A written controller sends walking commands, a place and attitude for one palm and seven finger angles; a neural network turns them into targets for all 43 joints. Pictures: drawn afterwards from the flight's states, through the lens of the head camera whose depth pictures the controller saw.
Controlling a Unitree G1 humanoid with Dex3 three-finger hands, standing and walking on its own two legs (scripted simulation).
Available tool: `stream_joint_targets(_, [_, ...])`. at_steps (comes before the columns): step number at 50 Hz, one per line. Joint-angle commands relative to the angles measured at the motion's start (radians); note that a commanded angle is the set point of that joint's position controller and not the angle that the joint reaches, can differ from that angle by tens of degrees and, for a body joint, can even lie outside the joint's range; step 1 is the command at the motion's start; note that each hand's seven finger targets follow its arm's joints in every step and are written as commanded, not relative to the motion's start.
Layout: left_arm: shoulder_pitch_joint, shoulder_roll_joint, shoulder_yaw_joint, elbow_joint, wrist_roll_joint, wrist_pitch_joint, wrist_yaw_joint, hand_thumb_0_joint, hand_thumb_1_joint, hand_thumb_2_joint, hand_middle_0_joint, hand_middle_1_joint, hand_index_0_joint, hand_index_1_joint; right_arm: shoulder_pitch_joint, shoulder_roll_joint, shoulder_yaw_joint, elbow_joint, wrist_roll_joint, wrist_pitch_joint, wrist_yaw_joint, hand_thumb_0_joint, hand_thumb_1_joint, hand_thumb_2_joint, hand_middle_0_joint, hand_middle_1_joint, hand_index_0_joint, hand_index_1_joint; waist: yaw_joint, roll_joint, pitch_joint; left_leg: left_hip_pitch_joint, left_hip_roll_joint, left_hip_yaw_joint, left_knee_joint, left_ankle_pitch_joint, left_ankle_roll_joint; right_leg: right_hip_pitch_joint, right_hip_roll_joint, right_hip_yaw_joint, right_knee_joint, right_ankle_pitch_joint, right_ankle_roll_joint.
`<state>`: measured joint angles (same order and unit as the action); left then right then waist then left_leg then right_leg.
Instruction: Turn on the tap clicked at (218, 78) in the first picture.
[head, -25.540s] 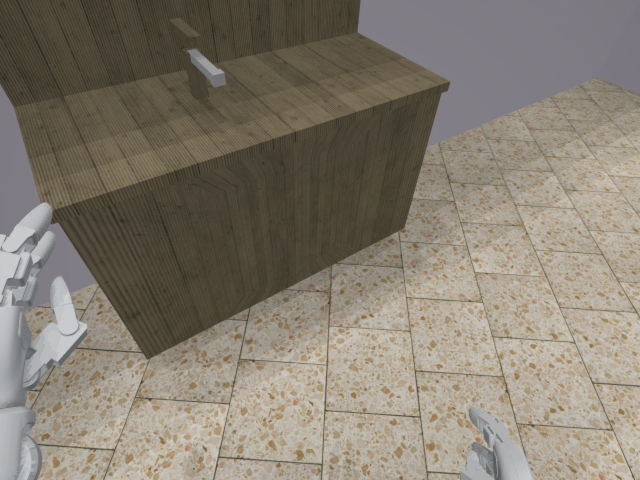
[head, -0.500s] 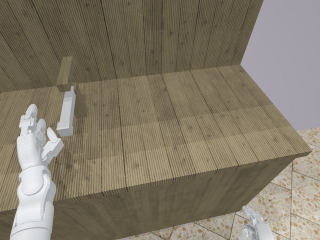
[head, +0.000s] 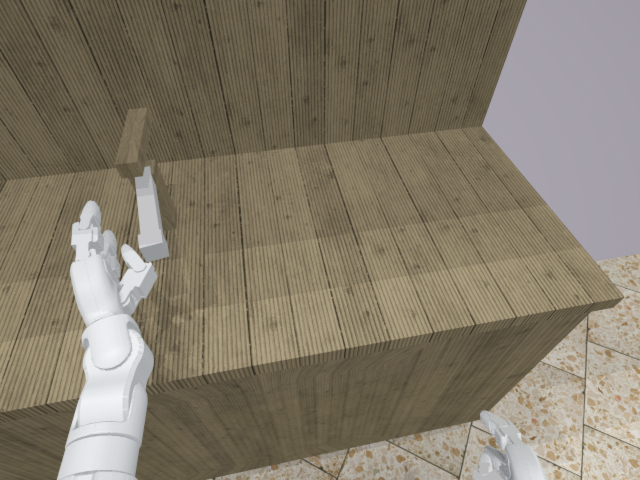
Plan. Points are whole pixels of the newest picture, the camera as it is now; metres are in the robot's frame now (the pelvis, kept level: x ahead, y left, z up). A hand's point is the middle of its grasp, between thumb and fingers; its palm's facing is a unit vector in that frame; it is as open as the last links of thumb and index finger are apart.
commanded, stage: push the lever round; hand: left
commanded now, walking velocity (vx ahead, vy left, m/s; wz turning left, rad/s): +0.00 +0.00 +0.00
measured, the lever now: (153, 245) +0.36 +0.25 +0.10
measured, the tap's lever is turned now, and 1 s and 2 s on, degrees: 10 43 67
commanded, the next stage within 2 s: none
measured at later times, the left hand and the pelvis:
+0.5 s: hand (194, 249) +0.37 +0.20 +0.09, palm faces +0.61 -0.79 -0.04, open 7.8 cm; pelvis +0.01 +0.00 +0.00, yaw +0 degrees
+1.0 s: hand (225, 235) +0.39 +0.16 +0.09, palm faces +0.69 -0.72 -0.06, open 7.6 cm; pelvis +0.01 -0.01 +0.00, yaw +0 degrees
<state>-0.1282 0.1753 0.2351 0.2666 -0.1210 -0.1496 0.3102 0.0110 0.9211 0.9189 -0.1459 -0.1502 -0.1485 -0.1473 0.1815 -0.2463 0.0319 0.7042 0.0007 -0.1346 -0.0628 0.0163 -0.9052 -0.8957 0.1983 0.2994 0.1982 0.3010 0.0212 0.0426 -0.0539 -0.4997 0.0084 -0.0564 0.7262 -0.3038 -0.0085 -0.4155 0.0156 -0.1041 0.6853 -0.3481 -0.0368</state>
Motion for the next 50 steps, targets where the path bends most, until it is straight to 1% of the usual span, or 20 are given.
stream_joint_targets(1, [-0.365, 0.154, 0.005, -0.208, 0.032, -0.055, 0.044, 0.0, 0.9, 0.9, -0.15, -0.15, -0.15, -0.15, -0.096, -0.127, -0.049, -0.144, -0.004, -0.043, -0.009, 0.0, -0.9, -0.9, 0.2, 0.3, 0.2, 0.3, -0.037, -0.022, -0.219, 0.138, -0.02, -0.02, -0.1, 0.045, 0.035, 0.008, -0.011, 0.072, -0.142, 0.12, 0.016])
stream_joint_targets(8, [-0.341, 0.137, 0.006, -0.226, 0.068, -0.046, 0.114, 0.0, 0.9, 0.9, -0.15, -0.15, -0.15, -0.15, -0.093, -0.122, -0.058, -0.147, -0.016, -0.022, 0.005, 0.0, -0.9, -0.9, 0.2, 0.3, 0.2, 0.3, -0.015, 0.007, -0.274, 0.159, -0.017, -0.025, -0.095, 0.113, 0.027, 0.042, -0.009, 0.065, -0.122, 0.169, 0.008])
stream_joint_targets(10, [-0.373, 0.083, -0.046, -0.221, 0.074, -0.037, 0.131, 0.0, 0.9, 0.9, -0.15, -0.15, -0.15, -0.15, -0.101, -0.116, -0.055, -0.151, -0.015, -0.016, 0.009, 0.0, -0.9, -0.9, 0.2, 0.3, 0.2, 0.3, -0.03, -0.006, -0.253, 0.159, -0.014, -0.023, -0.093, 0.107, 0.027, 0.023, -0.01, 0.061, -0.124, 0.165, 0.011])
stream_joint_targets(13, [-0.396, 0.108, -0.016, -0.185, 0.082, -0.018, 0.165, 0.0, 0.9, 0.9, -0.15, -0.15, -0.15, -0.15, -0.105, -0.121, -0.057, -0.142, -0.017, -0.002, 0.006, 0.0, -0.9, -0.9, 0.2, 0.3, 0.2, 0.3, -0.034, -0.03, -0.222, 0.138, -0.014, -0.021, -0.099, 0.079, 0.031, 0.02, -0.011, 0.068, -0.141, 0.139, 0.014])
stream_joint_targets(16, [-0.445, 0.051, -0.07, -0.202, 0.1, -0.011, 0.191, 0.0, 0.9, 0.9, -0.15, -0.15, -0.15, -0.15, -0.111, -0.112, -0.059, -0.147, -0.022, 0.006, 0.01, 0.0, -0.9, -0.9, 0.2, 0.3, 0.2, 0.3, -0.039, -0.017, -0.255, 0.161, -0.014, -0.017, -0.091, 0.108, 0.03, 0.021, -0.012, 0.066, -0.131, 0.161, 0.012])
stream_joint_targets(18, [-0.431, 0.079, -0.034, -0.189, 0.113, -0.003, 0.216, 0.0, 0.9, 0.9, -0.15, -0.15, -0.15, -0.15, -0.104, -0.115, -0.064, -0.141, -0.024, 0.014, 0.011, 0.0, -0.9, -0.9, 0.2, 0.3, 0.2, 0.3, -0.029, -0.005, -0.266, 0.16, -0.012, -0.021, -0.094, 0.122, 0.026, 0.03, -0.011, 0.064, -0.126, 0.167, 0.008])
stream_joint_targets(19, [-0.441, 0.037, -0.07, -0.193, 0.116, 0.001, 0.224, 0.0, 0.9, 0.9, -0.15, -0.15, -0.15, -0.15, -0.106, -0.109, -0.063, -0.146, -0.026, 0.017, 0.014, 0.0, -0.9, -0.9, 0.2, 0.3, 0.2, 0.3, -0.034, -0.011, -0.272, 0.164, -0.014, -0.017, -0.089, 0.136, 0.027, 0.031, -0.012, 0.063, -0.124, 0.182, 0.011])
stream_joint_targets(22, [-0.456, 0.023, -0.073, -0.166, 0.121, 0.016, 0.252, 0.0, 0.9, 0.9, -0.15, -0.15, -0.15, -0.15, -0.107, -0.11, -0.066, -0.144, -0.03, 0.028, 0.016, 0.0, -0.9, -0.9, 0.2, 0.3, 0.2, 0.3, -0.038, -0.048, -0.273, 0.157, -0.011, -0.012, -0.082, 0.137, 0.028, 0.031, -0.012, 0.063, -0.13, 0.183, 0.012])
stream_joint_targets(23, [-0.452, 0.052, -0.042, -0.156, 0.129, 0.021, 0.263, 0.0, 0.9, 0.9, -0.15, -0.15, -0.15, -0.15, -0.107, -0.111, -0.068, -0.138, -0.029, 0.034, 0.014, 0.0, -0.9, -0.9, 0.2, 0.3, 0.2, 0.3, -0.031, -0.037, -0.268, 0.152, -0.009, -0.016, -0.089, 0.14, 0.026, 0.037, -0.013, 0.065, -0.131, 0.18, 0.009])
stream_joint_targets(25, [-0.463, 0.003, -0.079, -0.175, 0.136, 0.023, 0.28, 0.0, 0.9, 0.9, -0.15, -0.15, -0.15, -0.15, -0.109, -0.103, -0.07, -0.146, -0.035, 0.037, 0.019, 0.0, -0.9, -0.9, 0.2, 0.3, 0.2, 0.3, -0.031, -0.03, -0.292, 0.169, -0.009, -0.007, -0.08, 0.168, 0.026, 0.043, -0.013, 0.061, -0.124, 0.207, 0.01])
stream_joint_targets(28, [-0.481, 0.014, -0.065, -0.151, 0.15, 0.036, 0.306, 0.0, 0.9, 0.9, -0.15, -0.15, -0.15, -0.15, -0.11, -0.104, -0.072, -0.137, -0.035, 0.051, 0.022, 0.0, -0.9, -0.9, 0.2, 0.3, 0.2, 0.3, -0.031, -0.019, -0.278, 0.16, -0.007, -0.011, -0.083, 0.175, 0.022, 0.042, -0.015, 0.061, -0.126, 0.207, 0.005])
stream_joint_targets(31, [-0.504, -0.044, -0.109, -0.148, 0.156, 0.042, 0.329, 0.0, 0.9, 0.9, -0.15, -0.15, -0.15, -0.15, -0.113, -0.099, -0.073, -0.14, -0.042, 0.053, 0.028, 0.0, -0.9, -0.9, 0.2, 0.3, 0.2, 0.3, -0.037, -0.035, -0.289, 0.169, -0.006, -0.006, -0.074, 0.187, 0.024, 0.036, -0.014, 0.058, -0.124, 0.218, 0.007])
stream_joint_targets(33, [-0.486, -0.015, -0.072, -0.132, 0.164, 0.049, 0.346, 0.0, 0.9, 0.9, -0.15, -0.15, -0.15, -0.15, -0.111, -0.102, -0.079, -0.134, -0.043, 0.061, 0.028, 0.0, -0.9, -0.9, 0.2, 0.3, 0.2, 0.3, -0.027, -0.032, -0.298, 0.167, -0.003, -0.009, -0.076, 0.205, 0.019, 0.048, -0.014, 0.057, -0.121, 0.227, 0.003])
stream_joint_targets(36, [-0.534, -0.078, -0.127, -0.139, 0.172, 0.051, 0.365, 0.0, 0.9, 0.9, -0.15, -0.15, -0.15, -0.15, -0.116, -0.094, -0.078, -0.136, -0.047, 0.062, 0.034, 0.0, -0.9, -0.9, 0.2, 0.3, 0.2, 0.3, -0.037, -0.038, -0.302, 0.174, -0.004, -0.002, -0.069, 0.214, 0.021, 0.041, -0.016, 0.055, -0.119, 0.239, 0.005])
stream_joint_targets(38, [-0.518, -0.046, -0.086, -0.111, 0.18, 0.058, 0.381, 0.0, 0.9, 0.9, -0.15, -0.15, -0.15, -0.15, -0.113, -0.097, -0.084, -0.125, -0.049, 0.069, 0.034, 0.0, -0.9, -0.9, 0.2, 0.3, 0.2, 0.3, -0.031, -0.053, -0.301, 0.165, 0.0, -0.006, -0.068, 0.226, 0.018, 0.048, -0.017, 0.054, -0.118, 0.246, 0.003])
stream_joint_targets(39, [-0.563, -0.09, -0.133, -0.135, 0.183, 0.055, 0.384, 0.0, 0.9, 0.9, -0.15, -0.15, -0.15, -0.15, -0.121, -0.092, -0.081, -0.131, -0.048, 0.07, 0.038, 0.0, -0.9, -0.9, 0.2, 0.3, 0.2, 0.3, -0.041, -0.046, -0.304, 0.176, -0.001, -0.002, -0.063, 0.235, 0.019, 0.041, -0.019, 0.054, -0.114, 0.258, 0.004])
stream_joint_targets(42, [-0.58, -0.123, -0.156, -0.116, 0.193, 0.063, 0.405, 0.0, 0.9, 0.9, -0.15, -0.15, -0.15, -0.15, -0.124, -0.088, -0.083, -0.125, -0.054, 0.069, 0.041, 0.0, -0.9, -0.9, 0.2, 0.3, 0.2, 0.3, -0.044, -0.04, -0.303, 0.174, 0.0, 0.003, -0.058, 0.232, 0.018, 0.029, -0.02, 0.052, -0.115, 0.252, 0.003])
stream_joint_targets(43, [-0.576, -0.094, -0.123, -0.108, 0.199, 0.066, 0.415, 0.0, 0.9, 0.9, -0.15, -0.15, -0.15, -0.15, -0.12, -0.09, -0.087, -0.116, -0.054, 0.073, 0.041, 0.0, -0.9, -0.9, 0.2, 0.3, 0.2, 0.3, -0.037, -0.04, -0.314, 0.173, 0.002, -0.007, -0.064, 0.233, 0.013, 0.035, -0.017, 0.049, -0.111, 0.243, -0.001])
stream_joint_targets(47, [-0.604, -0.147, -0.16, -0.108, 0.208, 0.078, 0.444, 0.0, 0.9, 0.9, -0.15, -0.15, -0.15, -0.15, -0.132, -0.082, -0.088, -0.119, -0.059, 0.075, 0.048, 0.0, -0.9, -0.9, 0.2, 0.3, 0.2, 0.3, -0.043, -0.047, -0.334, 0.176, 0.001, 0.009, -0.047, 0.249, 0.016, 0.034, -0.022, 0.05, -0.109, 0.268, 0.002])
stream_joint_targets(50, [-0.596, -0.131, -0.13, -0.097, 0.213, 0.089, 0.465, 0.0, 0.9, 0.9, -0.15, -0.15, -0.15, -0.15, -0.131, -0.08, -0.091, -0.118, -0.062, 0.083, 0.05, 0.0, -0.9, -0.9, 0.2, 0.3, 0.2, 0.3, -0.033, -0.062, -0.348, 0.166, 0.001, 0.011, -0.045, 0.26, 0.015, 0.053, -0.023, 0.051, -0.107, 0.287, 0.002])
